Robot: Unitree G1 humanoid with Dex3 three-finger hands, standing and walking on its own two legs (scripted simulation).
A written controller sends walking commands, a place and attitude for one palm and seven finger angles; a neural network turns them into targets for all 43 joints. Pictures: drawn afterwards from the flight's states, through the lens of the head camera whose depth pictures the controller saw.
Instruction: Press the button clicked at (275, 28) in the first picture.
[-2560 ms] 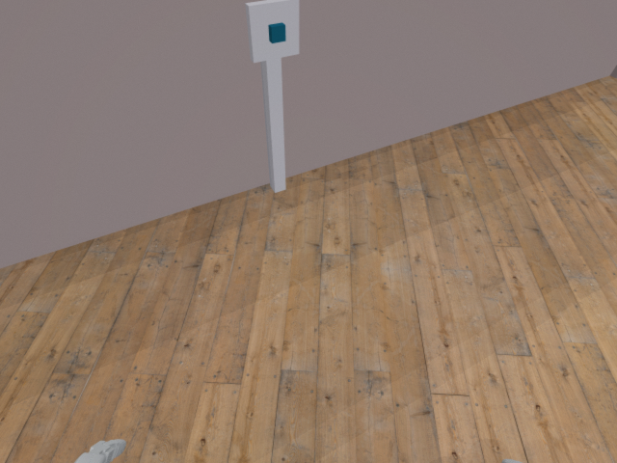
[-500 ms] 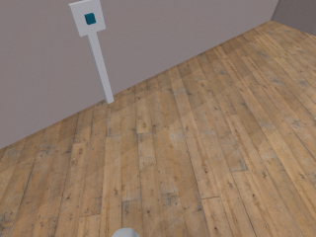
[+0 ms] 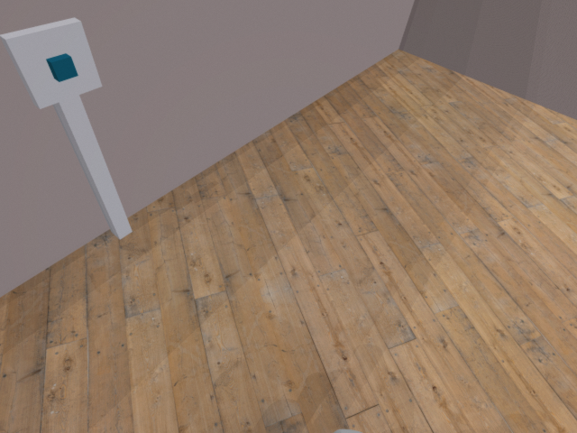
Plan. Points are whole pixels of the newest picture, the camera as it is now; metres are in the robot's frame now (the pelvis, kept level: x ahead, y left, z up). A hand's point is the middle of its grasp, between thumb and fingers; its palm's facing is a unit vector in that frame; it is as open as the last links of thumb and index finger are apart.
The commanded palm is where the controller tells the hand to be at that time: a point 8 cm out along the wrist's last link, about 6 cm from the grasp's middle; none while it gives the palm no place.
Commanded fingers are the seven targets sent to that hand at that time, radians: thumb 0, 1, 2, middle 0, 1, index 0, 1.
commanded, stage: walk to a spot facing it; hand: left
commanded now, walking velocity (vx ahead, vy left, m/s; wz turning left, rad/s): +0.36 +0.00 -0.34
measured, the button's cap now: (61, 67) +0.90 +0.67 -0.01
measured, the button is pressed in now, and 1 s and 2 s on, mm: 0 0 0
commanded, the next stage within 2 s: turn to face it in 1.28 s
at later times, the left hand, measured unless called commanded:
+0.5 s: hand (244, 313) +0.36 +0.10 -0.18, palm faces -0.23 -0.96 -0.12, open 7.4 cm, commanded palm none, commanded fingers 0.00 0.90 0.90 -0.20 -0.30 -0.20 -0.30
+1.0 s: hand (221, 283) +0.42 +0.16 -0.19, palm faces -0.17 -0.98 -0.13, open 7.4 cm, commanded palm none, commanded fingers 0.00 0.90 0.90 -0.20 -0.30 -0.20 -0.30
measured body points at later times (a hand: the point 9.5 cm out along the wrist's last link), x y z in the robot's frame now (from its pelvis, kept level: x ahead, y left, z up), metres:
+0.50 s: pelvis +0.21 -0.03 -0.02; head +0.25 -0.03 +0.43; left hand +0.37 +0.15 -0.17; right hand +0.02 -0.17 -0.15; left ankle +0.05 +0.08 -0.71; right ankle +0.27 -0.12 -0.74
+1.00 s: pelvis +0.43 -0.01 -0.01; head +0.46 +0.01 +0.44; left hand +0.44 +0.21 -0.18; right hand +0.48 -0.27 -0.13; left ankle +0.53 +0.07 -0.73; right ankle +0.29 -0.11 -0.68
